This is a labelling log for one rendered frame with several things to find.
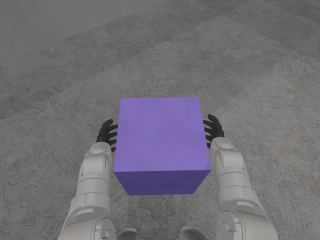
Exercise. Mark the left robot forearm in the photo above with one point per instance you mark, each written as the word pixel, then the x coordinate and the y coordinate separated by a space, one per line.
pixel 92 197

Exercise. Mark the right robot hand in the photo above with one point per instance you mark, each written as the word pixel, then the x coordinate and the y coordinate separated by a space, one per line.
pixel 216 130

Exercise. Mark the right robot forearm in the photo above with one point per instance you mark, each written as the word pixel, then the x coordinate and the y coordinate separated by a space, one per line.
pixel 234 188

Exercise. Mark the carton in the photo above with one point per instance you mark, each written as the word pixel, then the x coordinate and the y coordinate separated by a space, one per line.
pixel 161 146

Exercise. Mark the robot right thigh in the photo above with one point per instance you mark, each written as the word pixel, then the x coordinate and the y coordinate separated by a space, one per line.
pixel 190 234

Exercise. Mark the robot left upper arm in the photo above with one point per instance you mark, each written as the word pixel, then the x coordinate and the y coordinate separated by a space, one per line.
pixel 95 228

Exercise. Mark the left robot hand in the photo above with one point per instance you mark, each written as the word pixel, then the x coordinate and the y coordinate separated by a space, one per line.
pixel 104 134

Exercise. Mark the robot right upper arm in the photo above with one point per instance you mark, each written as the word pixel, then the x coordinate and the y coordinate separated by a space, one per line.
pixel 235 224

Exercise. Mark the robot right shin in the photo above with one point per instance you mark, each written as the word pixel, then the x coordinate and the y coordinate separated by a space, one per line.
pixel 185 228

